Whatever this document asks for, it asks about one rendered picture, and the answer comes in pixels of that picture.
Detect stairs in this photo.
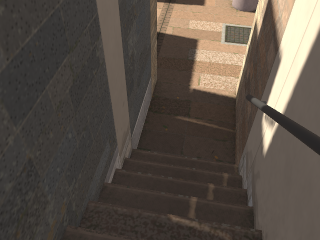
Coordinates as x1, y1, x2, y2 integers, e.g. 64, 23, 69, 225
62, 150, 263, 240

